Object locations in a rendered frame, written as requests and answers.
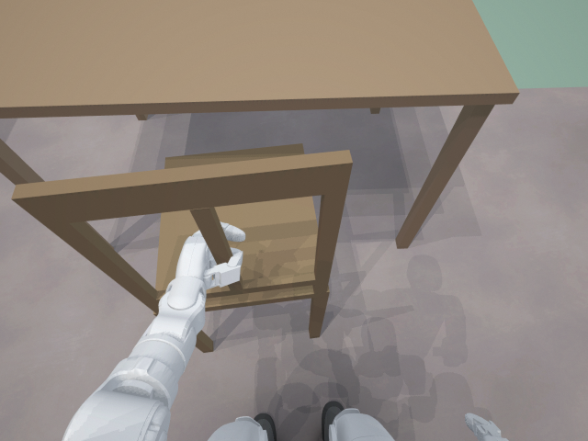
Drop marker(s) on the left robot hand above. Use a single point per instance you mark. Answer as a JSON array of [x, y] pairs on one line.
[[196, 258]]

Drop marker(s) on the left robot foot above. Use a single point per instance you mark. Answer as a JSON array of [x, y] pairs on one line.
[[267, 424]]

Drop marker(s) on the robot right shin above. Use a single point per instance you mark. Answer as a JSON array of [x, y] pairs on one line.
[[346, 411]]

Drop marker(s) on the right robot hand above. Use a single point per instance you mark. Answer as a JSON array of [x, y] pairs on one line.
[[482, 429]]

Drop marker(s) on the robot left upper arm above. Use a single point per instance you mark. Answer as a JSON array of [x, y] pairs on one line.
[[115, 416]]

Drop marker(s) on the chair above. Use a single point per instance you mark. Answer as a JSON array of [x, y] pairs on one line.
[[265, 192]]

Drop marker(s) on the table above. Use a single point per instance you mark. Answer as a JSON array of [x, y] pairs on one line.
[[74, 58]]

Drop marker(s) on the left robot forearm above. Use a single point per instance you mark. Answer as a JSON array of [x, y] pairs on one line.
[[159, 359]]

